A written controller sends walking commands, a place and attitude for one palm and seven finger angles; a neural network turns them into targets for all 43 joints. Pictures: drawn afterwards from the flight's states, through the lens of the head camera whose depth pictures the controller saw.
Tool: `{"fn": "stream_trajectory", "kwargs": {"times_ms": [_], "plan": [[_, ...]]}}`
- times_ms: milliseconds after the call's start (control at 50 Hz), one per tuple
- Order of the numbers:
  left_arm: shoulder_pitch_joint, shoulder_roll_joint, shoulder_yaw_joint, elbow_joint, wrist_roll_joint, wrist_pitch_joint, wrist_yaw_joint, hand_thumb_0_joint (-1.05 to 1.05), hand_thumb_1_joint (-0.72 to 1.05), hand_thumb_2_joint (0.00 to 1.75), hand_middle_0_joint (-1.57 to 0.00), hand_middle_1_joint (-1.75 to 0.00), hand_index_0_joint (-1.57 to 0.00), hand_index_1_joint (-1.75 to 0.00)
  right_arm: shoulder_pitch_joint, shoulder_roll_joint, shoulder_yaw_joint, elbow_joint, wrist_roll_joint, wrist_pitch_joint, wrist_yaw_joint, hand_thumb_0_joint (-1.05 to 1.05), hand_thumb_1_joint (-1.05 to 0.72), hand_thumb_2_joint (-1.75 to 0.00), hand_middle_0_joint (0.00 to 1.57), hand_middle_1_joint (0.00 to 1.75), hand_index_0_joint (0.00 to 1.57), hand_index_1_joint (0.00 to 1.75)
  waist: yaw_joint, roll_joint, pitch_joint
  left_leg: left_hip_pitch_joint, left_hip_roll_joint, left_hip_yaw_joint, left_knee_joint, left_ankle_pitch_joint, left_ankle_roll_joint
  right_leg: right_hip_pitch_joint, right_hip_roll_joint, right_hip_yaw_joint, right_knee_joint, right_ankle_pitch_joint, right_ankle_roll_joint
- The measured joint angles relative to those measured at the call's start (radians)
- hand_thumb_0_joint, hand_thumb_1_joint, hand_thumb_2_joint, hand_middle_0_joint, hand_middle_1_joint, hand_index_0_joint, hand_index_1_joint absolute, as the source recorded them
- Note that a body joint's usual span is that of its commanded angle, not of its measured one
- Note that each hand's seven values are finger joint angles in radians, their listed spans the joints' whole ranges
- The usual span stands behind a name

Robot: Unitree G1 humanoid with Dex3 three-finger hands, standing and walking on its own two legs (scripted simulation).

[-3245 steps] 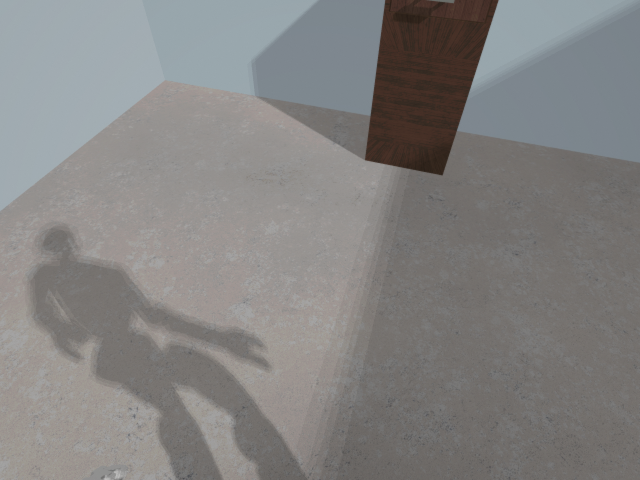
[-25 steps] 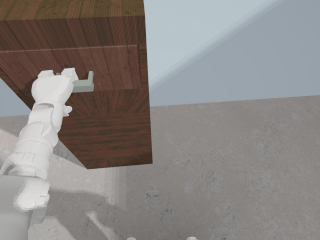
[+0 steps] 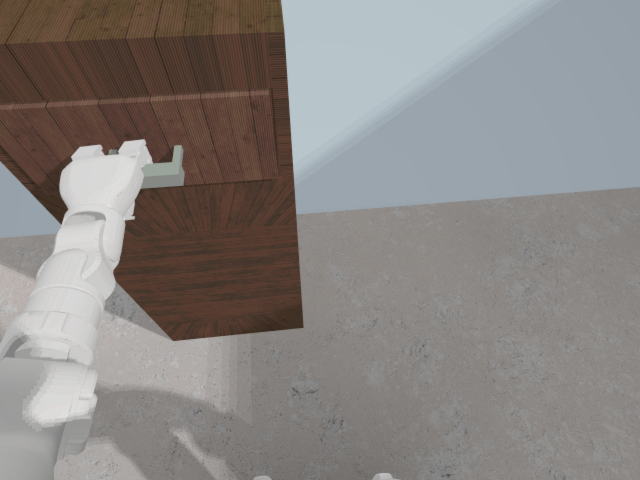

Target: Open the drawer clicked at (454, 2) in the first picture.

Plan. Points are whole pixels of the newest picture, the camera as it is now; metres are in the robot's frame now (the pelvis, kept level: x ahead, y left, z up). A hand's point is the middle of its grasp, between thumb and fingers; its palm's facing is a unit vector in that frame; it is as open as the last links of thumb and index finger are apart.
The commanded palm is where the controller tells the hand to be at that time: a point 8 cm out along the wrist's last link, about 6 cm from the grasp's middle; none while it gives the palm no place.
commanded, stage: pull the drawer open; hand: left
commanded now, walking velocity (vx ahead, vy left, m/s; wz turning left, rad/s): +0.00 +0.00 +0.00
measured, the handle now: (144, 165) +0.52 +0.24 +0.06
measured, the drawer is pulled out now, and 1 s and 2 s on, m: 0.01 0.12 0.23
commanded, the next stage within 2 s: none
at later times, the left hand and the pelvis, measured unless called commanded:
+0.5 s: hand (115, 251) +0.39 +0.26 +0.04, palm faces -0.02 -0.02 -1.00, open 5.9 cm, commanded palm +0.36 +0.23 +0.10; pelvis +0.00 +0.00 +0.01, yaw +2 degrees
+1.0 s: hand (110, 282) +0.35 +0.25 +0.04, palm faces -0.01 -0.04 -1.00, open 5.8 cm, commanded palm +0.31 +0.23 +0.10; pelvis +0.01 -0.01 +0.01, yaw +1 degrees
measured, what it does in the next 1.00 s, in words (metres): stands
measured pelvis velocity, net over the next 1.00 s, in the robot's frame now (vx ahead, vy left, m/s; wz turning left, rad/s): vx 0.01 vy -0.01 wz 0.02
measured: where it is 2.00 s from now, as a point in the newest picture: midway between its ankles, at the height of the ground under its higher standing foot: outside the picture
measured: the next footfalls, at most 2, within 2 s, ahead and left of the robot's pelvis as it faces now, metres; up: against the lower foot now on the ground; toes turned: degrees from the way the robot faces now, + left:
none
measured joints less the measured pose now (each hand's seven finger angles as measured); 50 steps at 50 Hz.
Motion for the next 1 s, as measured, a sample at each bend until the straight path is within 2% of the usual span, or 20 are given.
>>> {"fn": "stream_trajectory", "kwargs": {"times_ms": [240, 520, 1000], "plan": [[0.18, -0.051, -0.029, -0.194, -0.029, 0.046, 0.0, 0.01, 0.72, 0.81, -0.33, -1.31, -0.32, -1.35, -0.031, 0.006, 0.003, -0.015, 0.009, 0.008, 0.003, 0.0, -0.91, -0.9, 0.21, 0.3, 0.2, 0.3, 0.032, 0.011, -0.001, 0.07, -0.007, 0.0, -0.031, 0.002, 0.002, 0.07, -0.007, 0.0, -0.026, -0.002, 0.002], [0.25, -0.091, -0.072, -0.276, -0.027, 0.064, 0.001, 0.01, 0.72, 0.82, -0.33, -1.32, -0.33, -1.35, -0.129, 0.005, 0.016, -0.059, 0.015, -0.003, -0.009, 0.0, -0.91, -0.9, 0.21, 0.3, 0.2, 0.3, 0.073, 0.003, 0.013, 0.116, -0.019, -0.017, -0.046, 0.014, -0.004, 0.115, -0.018, -0.017, -0.024, -0.007, -0.004], [0.478, -0.109, -0.054, -0.513, -0.045, 0.104, -0.011, 0.02, 0.73, 0.81, -0.31, -1.33, -0.34, -1.35, -0.138, 0.009, 0.026, -0.062, 0.014, -0.007, -0.016, 0.01, -0.91, -0.9, 0.2, 0.3, 0.2, 0.3, 0.093, 0.014, 0.028, 0.185, -0.017, -0.01, -0.079, 0.015, -0.011, 0.171, -0.016, -0.009, -0.035, -0.015, -0.011]]}}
